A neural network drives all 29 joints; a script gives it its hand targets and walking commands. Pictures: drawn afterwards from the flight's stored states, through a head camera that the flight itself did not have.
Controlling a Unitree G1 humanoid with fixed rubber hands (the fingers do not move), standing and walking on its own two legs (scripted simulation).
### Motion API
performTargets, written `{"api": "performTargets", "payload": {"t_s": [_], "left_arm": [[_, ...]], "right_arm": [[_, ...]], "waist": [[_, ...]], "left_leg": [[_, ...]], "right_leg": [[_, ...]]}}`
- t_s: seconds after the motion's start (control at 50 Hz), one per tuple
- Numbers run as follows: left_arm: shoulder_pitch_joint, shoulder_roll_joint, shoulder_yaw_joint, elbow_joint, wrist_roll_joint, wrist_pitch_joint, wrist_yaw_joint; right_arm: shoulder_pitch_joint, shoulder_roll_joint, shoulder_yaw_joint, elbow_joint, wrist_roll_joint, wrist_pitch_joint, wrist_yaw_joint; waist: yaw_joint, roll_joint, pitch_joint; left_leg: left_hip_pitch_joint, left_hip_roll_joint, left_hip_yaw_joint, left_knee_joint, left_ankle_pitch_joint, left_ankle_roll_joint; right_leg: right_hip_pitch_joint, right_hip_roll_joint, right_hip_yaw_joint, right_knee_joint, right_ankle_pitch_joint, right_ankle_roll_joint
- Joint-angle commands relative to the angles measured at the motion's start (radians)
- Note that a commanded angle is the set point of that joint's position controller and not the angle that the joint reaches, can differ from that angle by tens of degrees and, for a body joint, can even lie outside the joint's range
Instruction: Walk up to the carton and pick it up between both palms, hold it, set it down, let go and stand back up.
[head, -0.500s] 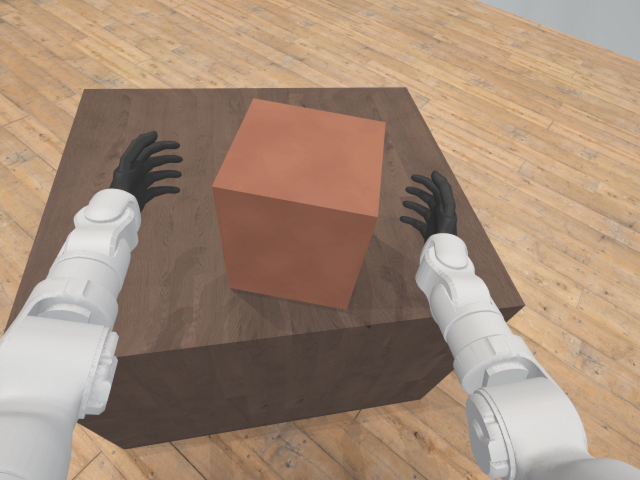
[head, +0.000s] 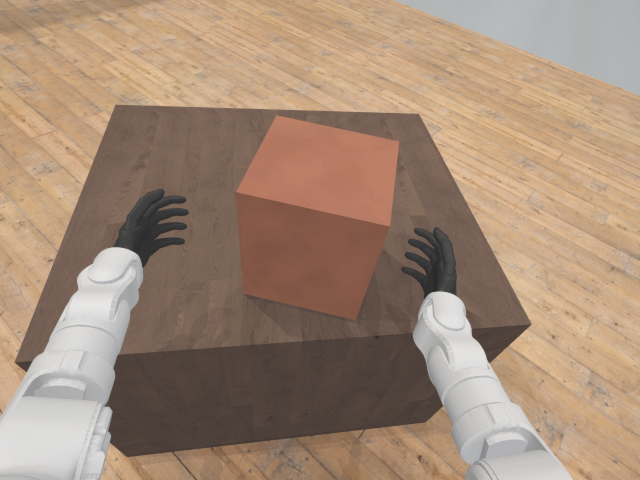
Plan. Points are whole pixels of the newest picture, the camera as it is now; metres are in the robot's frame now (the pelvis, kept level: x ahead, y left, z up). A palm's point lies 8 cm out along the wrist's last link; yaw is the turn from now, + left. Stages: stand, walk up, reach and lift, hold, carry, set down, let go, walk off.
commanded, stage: set down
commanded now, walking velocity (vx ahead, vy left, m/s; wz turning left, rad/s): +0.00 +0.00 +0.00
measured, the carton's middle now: (317, 221) +0.51 -0.03 -0.01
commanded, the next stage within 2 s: let go in 2.00 s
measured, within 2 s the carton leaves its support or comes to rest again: neither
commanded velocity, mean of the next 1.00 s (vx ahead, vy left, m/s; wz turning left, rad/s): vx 0.00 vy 0.00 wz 0.00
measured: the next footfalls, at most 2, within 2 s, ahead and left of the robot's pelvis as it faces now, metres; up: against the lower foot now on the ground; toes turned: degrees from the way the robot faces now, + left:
none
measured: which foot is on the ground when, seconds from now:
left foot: down 0.00-1.00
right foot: down 0.00-1.00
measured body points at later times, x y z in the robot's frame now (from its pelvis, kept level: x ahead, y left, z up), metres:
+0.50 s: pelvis +0.00 +0.00 +0.00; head +0.00 +0.03 +0.45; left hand +0.32 +0.24 +0.01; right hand +0.29 -0.16 +0.01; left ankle +0.04 +0.08 -0.74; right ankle +0.00 -0.13 -0.74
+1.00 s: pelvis +0.01 -0.02 +0.00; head +0.02 +0.01 +0.45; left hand +0.25 +0.24 -0.03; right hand +0.25 -0.17 -0.02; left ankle +0.04 +0.08 -0.74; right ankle +0.00 -0.13 -0.74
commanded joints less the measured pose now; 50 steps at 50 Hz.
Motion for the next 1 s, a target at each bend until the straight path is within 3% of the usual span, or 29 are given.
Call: {"api": "performTargets", "payload": {"t_s": [0.0, 0.06, 0.1, 0.12, 0.14, 0.16, 0.2, 0.22, 0.26, 0.28, 0.3, 0.36, 0.4, 0.42, 0.44, 0.48, 0.5, 0.52, 0.54, 0.6, 0.64, 0.66, 0.7, 0.74, 0.78, 0.8, 0.82, 0.92, 0.98], "left_arm": [[-0.327, 0.163, 0.052, -0.13, 0.008, -0.048, -0.001], [-0.254, 0.145, 0.057, -0.212, 0.018, -0.073, 0.002], [-0.215, 0.139, 0.044, -0.164, 0.011, -0.075, 0.0], [-0.252, 0.126, 0.061, -0.214, 0.007, -0.079, -0.002], [-0.133, 0.085, 0.061, -0.207, 0.023, -0.074, -0.004], [-0.181, 0.124, 0.078, -0.309, 0.022, -0.069, 0.0], [-0.335, 0.159, 0.045, -0.231, -0.012, -0.052, 0.003], [-0.19, 0.099, 0.026, -0.314, -0.009, -0.059, 0.01], [0.036, 0.039, 0.059, -0.465, 0.037, -0.067, 0.012], [-0.182, 0.102, 0.053, -0.392, 0.019, -0.071, 0.011], [0.011, 0.062, 0.052, -0.371, 0.025, -0.082, 0.009], [0.037, 0.085, 0.082, -0.279, 0.027, -0.08, -0.011], [-0.09, 0.137, 0.073, -0.315, 0.005, -0.091, 0.006], [0.033, 0.092, 0.058, -0.355, 0.017, -0.109, 0.006], [-0.026, 0.081, 0.04, -0.429, 0.0, -0.132, 0.004], [0.033, 0.085, 0.055, -0.383, 0.007, -0.159, 0.015], [-0.024, 0.073, 0.014, -0.411, -0.005, -0.173, 0.013], [0.153, 0.045, 0.036, -0.395, 0.017, -0.18, 0.003], [0.139, 0.08, 0.071, -0.387, 0.033, -0.186, -0.004], [0.233, 0.076, 0.062, -0.356, 0.039, -0.193, -0.009], [0.173, 0.106, 0.084, -0.362, 0.03, -0.185, -0.009], [0.339, 0.067, 0.08, -0.417, 0.058, -0.193, -0.015], [0.162, 0.112, 0.082, -0.447, 0.034, -0.201, -0.011], [0.293, 0.087, 0.062, -0.487, 0.035, -0.21, 0.0], [0.232, 0.106, 0.078, -0.485, 0.021, -0.196, 0.007], [0.393, 0.071, 0.05, -0.423, 0.03, -0.187, 0.0], [0.335, 0.109, 0.071, -0.462, 0.022, -0.189, -0.004], [0.38, 0.121, 0.042, -0.495, 0.019, -0.226, -0.01], [0.505, 0.087, 0.06, -0.473, 0.03, -0.209, -0.025]], "right_arm": [[-0.247, -0.045, 0.006, -0.162, -0.012, -0.037, 0.004], [-0.172, -0.025, -0.003, -0.205, -0.027, -0.072, 0.004], [-0.162, -0.009, -0.01, -0.201, -0.04, -0.08, 0.006], [-0.179, -0.019, -0.028, -0.229, -0.06, -0.085, 0.009], [-0.071, 0.0, -0.004, -0.228, -0.053, -0.106, 0.005], [-0.112, -0.036, -0.031, -0.226, -0.07, -0.12, -0.004], [-0.252, -0.043, -0.073, -0.252, -0.086, -0.101, -0.005], [-0.115, -0.023, -0.045, -0.285, -0.073, -0.107, 0.001], [0.073, -0.001, -0.025, -0.296, -0.084, -0.155, 0.006], [-0.121, -0.041, -0.086, -0.28, -0.106, -0.145, 0.007], [0.074, -0.006, -0.056, -0.249, -0.099, -0.155, 0.006], [0.055, 0.019, -0.025, -0.244, -0.122, -0.158, 0.005], [-0.036, 0.019, -0.042, -0.268, -0.12, -0.139, 0.008], [0.111, 0.054, -0.028, -0.258, -0.12, -0.14, 0.013], [0.064, 0.057, -0.028, -0.296, -0.122, -0.149, 0.012], [0.103, 0.048, -0.043, -0.304, -0.133, -0.172, 0.028], [0.066, 0.047, -0.052, -0.302, -0.139, -0.181, 0.027], [0.229, 0.071, -0.013, -0.284, -0.124, -0.204, 0.029], [0.171, 0.061, -0.026, -0.26, -0.127, -0.217, 0.024], [0.235, 0.056, -0.025, -0.227, -0.14, -0.265, 0.011], [0.189, 0.066, -0.018, -0.262, -0.134, -0.276, 0.005], [0.363, 0.12, 0.058, -0.267, -0.104, -0.29, 0.011], [0.187, 0.086, -0.014, -0.31, -0.14, -0.3, 0.015], [0.315, 0.107, 0.0, -0.335, -0.138, -0.307, 0.031], [0.24, 0.066, -0.018, -0.347, -0.148, -0.289, 0.038], [0.4, 0.109, 0.008, -0.296, -0.151, -0.283, 0.041], [0.314, 0.065, -0.014, -0.321, -0.156, -0.28, 0.045], [0.438, 0.062, -0.013, -0.296, -0.164, -0.279, 0.046], [0.503, 0.086, 0.027, -0.283, -0.15, -0.278, 0.039]], "waist": [[0.003, 0.152, -0.271], [0.044, 0.204, -0.283], [0.013, 0.174, -0.262], [0.042, 0.175, -0.294], [0.026, 0.198, -0.277], [0.03, 0.21, -0.337], [0.018, 0.191, -0.291], [0.035, 0.197, -0.343], [0.047, 0.209, -0.327], [0.01, 0.211, -0.347], [0.012, 0.185, -0.27], [0.053, 0.075, -0.159], [0.055, 0.082, -0.181], [0.048, 0.103, -0.141], [0.027, 0.134, -0.183], [0.055, 0.171, -0.181], [0.026, 0.212, -0.208], [0.038, 0.211, -0.177], [0.061, 0.199, -0.189], [0.048, 0.211, -0.135], [0.074, 0.177, -0.121], [0.11, 0.185, -0.091], [0.092, 0.177, -0.122], [0.096, 0.187, -0.117], [0.107, 0.173, -0.143], [0.079, 0.145, -0.054], [0.117, 0.16, -0.07], [0.059, 0.152, -0.075], [0.096, 0.147, -0.055]], "left_leg": [[0.335, 0.014, -0.071, -0.063, 0.124, -0.077], [0.376, 0.012, -0.081, -0.076, 0.134, -0.084], [0.371, 0.012, -0.071, -0.05, 0.14, -0.08], [0.383, 0.017, -0.093, -0.058, 0.138, -0.082], [0.41, 0.017, -0.084, -0.047, 0.203, -0.09], [0.453, 0.016, -0.078, -0.032, 0.257, -0.108], [0.366, 0.028, -0.092, -0.035, 0.138, -0.099], [0.398, 0.041, -0.117, -0.055, 0.109, -0.097], [0.542, 0.058, -0.143, -0.043, 0.299, -0.121], [0.468, 0.027, -0.101, -0.007, 0.319, -0.113], [0.488, 0.037, -0.119, -0.029, 0.279, -0.12], [0.349, 0.018, -0.073, -0.046, 0.168, -0.08], [0.297, 0.028, -0.084, -0.073, 0.025, -0.078], [0.317, 0.031, -0.102, -0.096, -0.012, -0.076], [0.339, 0.033, -0.109, -0.097, -0.007, -0.09], [0.352, 0.036, -0.11, -0.115, -0.022, -0.088], [0.367, 0.036, -0.102, -0.112, 0.018, -0.105], [0.409, 0.035, -0.105, -0.093, 0.105, -0.104], [0.382, 0.023, -0.084, -0.066, 0.143, -0.11], [0.396, 0.027, -0.094, -0.046, 0.227, -0.118], [0.374, 0.021, -0.081, -0.045, 0.142, -0.103], [0.394, 0.018, -0.086, -0.048, 0.165, -0.104], [0.348, 0.019, -0.077, -0.042, 0.161, -0.104], [0.358, 0.024, -0.084, -0.087, 0.067, -0.106], [0.32, 0.022, -0.065, -0.075, 0.025, -0.1], [0.323, 0.021, -0.063, -0.09, 0.004, -0.096], [0.298, 0.022, -0.056, -0.093, 0.024, -0.098], [0.341, 0.017, -0.068, -0.061, 0.08, -0.101], [0.353, 0.004, -0.067, -0.044, 0.164, -0.091]], "right_leg": [[-0.088, 0.003, 0.004, -0.083, 0.039, -0.042], [-0.091, -0.003, 0.006, -0.089, 0.044, -0.033], [-0.124, 0.0, -0.015, -0.074, 0.019, -0.041], [-0.137, -0.003, -0.001, -0.072, 0.018, -0.042], [-0.107, 0.003, -0.019, -0.072, 0.067, -0.043], [-0.101, 0.005, -0.02, -0.068, 0.075, -0.042], [-0.163, 0.006, -0.027, -0.067, -0.018, -0.039], [-0.138, 0.016, -0.025, -0.055, 0.016, -0.036], [-0.085, 0.034, -0.042, -0.066, 0.124, -0.045], [-0.146, 0.012, -0.021, -0.068, 0.075, -0.051], [-0.115, 0.017, -0.039, -0.082, 0.09, -0.047], [-0.06, -0.009, 0.0, -0.093, 0.037, -0.031], [-0.099, -0.014, 0.012, -0.077, -0.051, -0.029], [-0.074, -0.009, -0.009, -0.073, -0.048, -0.031], [-0.085, -0.002, -0.01, -0.074, -0.042, -0.037], [-0.095, -0.009, -0.009, -0.062, -0.031, -0.03], [-0.104, -0.008, -0.005, -0.058, -0.03, -0.039], [-0.077, -0.005, -0.012, -0.054, 0.048, -0.043], [-0.08, -0.008, -0.006, -0.049, 0.026, -0.044], [-0.042, -0.008, -0.001, -0.065, 0.073, -0.05], [-0.088, -0.014, -0.001, -0.065, 0.012, -0.044], [-0.039, -0.018, 0.021, -0.061, 0.043, -0.048], [-0.067, -0.012, 0.005, -0.059, 0.024, -0.045], [-0.037, -0.011, 0.006, -0.064, -0.009, -0.045], [-0.069, -0.016, 0.02, -0.061, -0.065, -0.043], [-0.048, -0.02, 0.005, -0.076, -0.054, -0.051], [-0.066, -0.022, 0.012, -0.063, -0.058, -0.042], [-0.082, -0.021, 0.021, -0.052, -0.004, -0.05], [-0.047, -0.025, 0.027, -0.062, 0.055, -0.039]]}}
